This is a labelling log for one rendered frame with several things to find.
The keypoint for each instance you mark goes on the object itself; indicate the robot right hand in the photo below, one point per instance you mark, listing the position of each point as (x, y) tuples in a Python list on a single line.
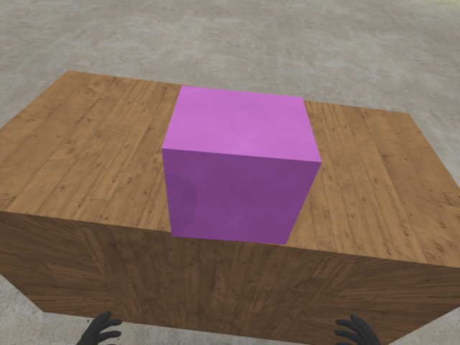
[(366, 335)]

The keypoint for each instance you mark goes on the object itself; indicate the pedestal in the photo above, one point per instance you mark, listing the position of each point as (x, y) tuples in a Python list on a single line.
[(85, 224)]

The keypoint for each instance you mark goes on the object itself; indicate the carton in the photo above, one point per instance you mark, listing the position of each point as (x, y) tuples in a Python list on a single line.
[(238, 165)]

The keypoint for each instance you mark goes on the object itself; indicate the robot left hand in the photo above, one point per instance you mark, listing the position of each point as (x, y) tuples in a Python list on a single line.
[(92, 335)]

